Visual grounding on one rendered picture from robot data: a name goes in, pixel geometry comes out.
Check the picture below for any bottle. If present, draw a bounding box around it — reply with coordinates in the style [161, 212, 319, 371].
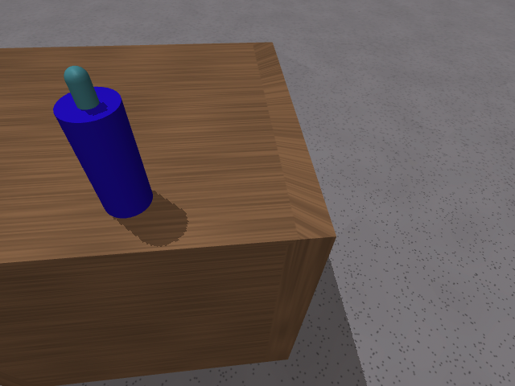
[53, 66, 153, 218]

